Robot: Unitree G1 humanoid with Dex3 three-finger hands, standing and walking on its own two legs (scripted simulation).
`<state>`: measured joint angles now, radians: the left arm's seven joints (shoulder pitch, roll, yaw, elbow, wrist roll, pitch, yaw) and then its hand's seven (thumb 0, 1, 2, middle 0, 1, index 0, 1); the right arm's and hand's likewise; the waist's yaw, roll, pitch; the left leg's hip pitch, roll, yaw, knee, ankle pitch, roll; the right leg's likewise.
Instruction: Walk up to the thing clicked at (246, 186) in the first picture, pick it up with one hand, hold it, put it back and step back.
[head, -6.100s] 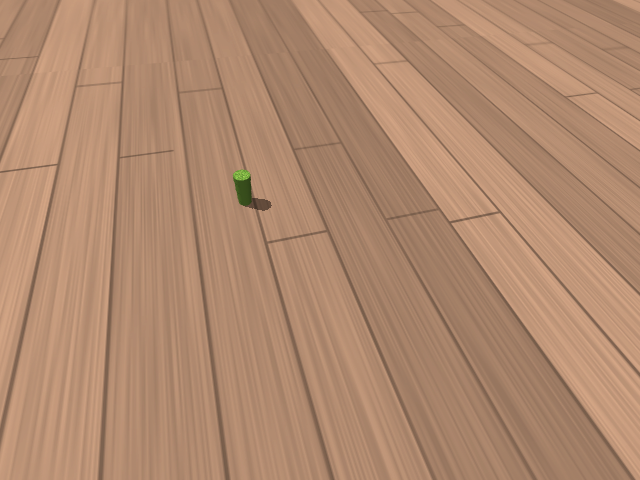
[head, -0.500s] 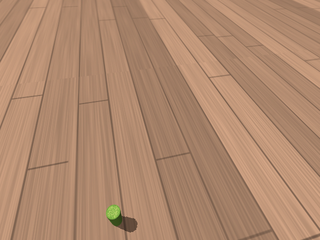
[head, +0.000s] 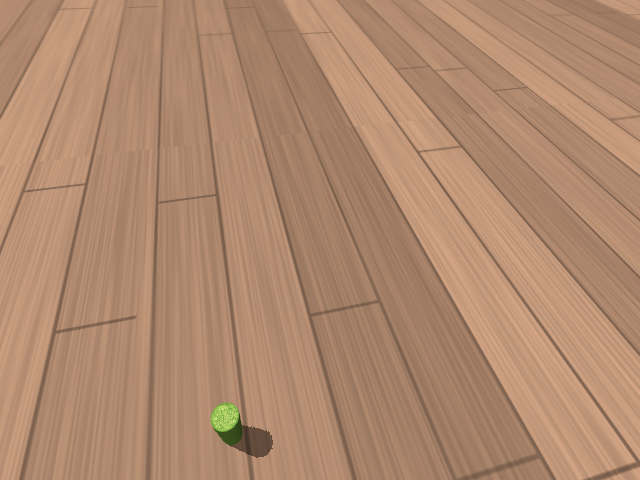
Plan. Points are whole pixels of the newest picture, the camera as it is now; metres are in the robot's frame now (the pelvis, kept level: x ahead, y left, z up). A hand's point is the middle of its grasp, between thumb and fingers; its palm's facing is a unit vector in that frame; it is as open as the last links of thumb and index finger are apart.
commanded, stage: stand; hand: left
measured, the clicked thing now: (228, 426) +0.41 +0.23 -0.71
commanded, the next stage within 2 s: go down in 1.84 s
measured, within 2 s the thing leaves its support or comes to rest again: neither
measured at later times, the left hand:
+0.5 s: hand out of the picture +0.06 +0.25 -0.16, palm faces -0.04 -0.94 -0.34, open 7.4 cm
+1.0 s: hand out of the picture +0.08 +0.25 -0.16, palm faces -0.02 -0.94 -0.35, open 7.4 cm
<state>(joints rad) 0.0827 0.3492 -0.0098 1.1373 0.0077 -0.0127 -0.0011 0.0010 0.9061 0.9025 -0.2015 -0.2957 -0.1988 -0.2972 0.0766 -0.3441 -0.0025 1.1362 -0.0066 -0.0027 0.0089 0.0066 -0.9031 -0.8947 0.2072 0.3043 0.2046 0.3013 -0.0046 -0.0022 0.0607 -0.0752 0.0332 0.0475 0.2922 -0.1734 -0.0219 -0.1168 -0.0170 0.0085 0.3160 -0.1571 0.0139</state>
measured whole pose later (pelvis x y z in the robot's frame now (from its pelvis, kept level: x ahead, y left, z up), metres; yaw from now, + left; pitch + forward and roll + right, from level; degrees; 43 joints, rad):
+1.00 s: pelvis +0.01 +0.00 +0.00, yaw +1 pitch -2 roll +0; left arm 0.10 0.35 -0.01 1.13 0.01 -0.01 0.00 0.00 0.91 0.90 -0.20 -0.30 -0.20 -0.30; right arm 0.11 -0.34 0.00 1.13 -0.01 -0.01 0.01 0.01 -0.90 -0.89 0.21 0.30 0.20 0.30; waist 0.00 0.00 0.05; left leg -0.08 0.03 0.03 0.29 -0.18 -0.02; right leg -0.12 -0.02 -0.01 0.32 -0.17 0.01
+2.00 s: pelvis +0.01 -0.01 +0.00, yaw +2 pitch +0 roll +0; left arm 0.11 0.34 0.01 1.08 -0.01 -0.02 0.01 0.00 0.88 0.88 -0.20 -0.27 -0.19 -0.28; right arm 0.15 -0.34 0.00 1.04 0.02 -0.01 -0.01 0.01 -0.91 -0.90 0.21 0.30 0.20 0.30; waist -0.01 0.00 0.05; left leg -0.13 0.04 0.02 0.33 -0.20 -0.03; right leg -0.16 -0.02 -0.02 0.35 -0.19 0.01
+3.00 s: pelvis +0.00 +0.01 -0.09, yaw +3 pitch +18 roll -3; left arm 0.33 0.34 0.23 0.29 0.01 0.26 -0.08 -0.01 -0.52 0.07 -0.08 -0.08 -0.07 -0.09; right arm 0.22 -0.22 -0.01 0.53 0.01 -0.16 -0.08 0.01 -0.86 -0.88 0.21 0.30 0.21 0.30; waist -0.04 0.01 -0.13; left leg -0.90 0.03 -0.05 1.15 -0.56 -0.01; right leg -0.87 -0.03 -0.06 1.09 -0.52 0.02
